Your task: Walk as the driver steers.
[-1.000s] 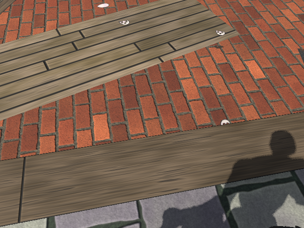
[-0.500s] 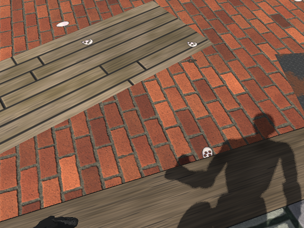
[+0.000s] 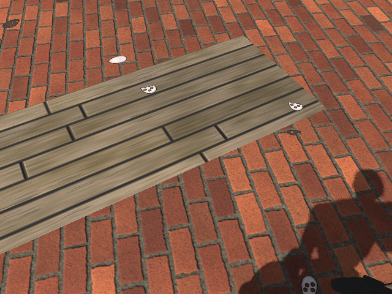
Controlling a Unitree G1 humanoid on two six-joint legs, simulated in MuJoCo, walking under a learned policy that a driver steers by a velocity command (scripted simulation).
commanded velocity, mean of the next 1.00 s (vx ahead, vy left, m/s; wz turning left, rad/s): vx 0.33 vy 0.00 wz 0.27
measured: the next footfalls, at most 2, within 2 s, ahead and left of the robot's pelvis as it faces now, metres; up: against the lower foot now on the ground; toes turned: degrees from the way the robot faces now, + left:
right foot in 0.44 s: +0.37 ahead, -0.13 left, +0.00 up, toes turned -1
left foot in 0.94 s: +0.58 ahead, +0.15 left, -0.12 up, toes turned +23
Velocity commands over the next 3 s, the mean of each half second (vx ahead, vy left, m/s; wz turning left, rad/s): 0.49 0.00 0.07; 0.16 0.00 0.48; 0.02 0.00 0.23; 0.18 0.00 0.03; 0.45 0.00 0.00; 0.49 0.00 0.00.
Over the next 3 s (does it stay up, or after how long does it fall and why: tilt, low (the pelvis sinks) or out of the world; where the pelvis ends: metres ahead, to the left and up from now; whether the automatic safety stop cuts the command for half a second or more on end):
stays up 1.15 0.31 -0.12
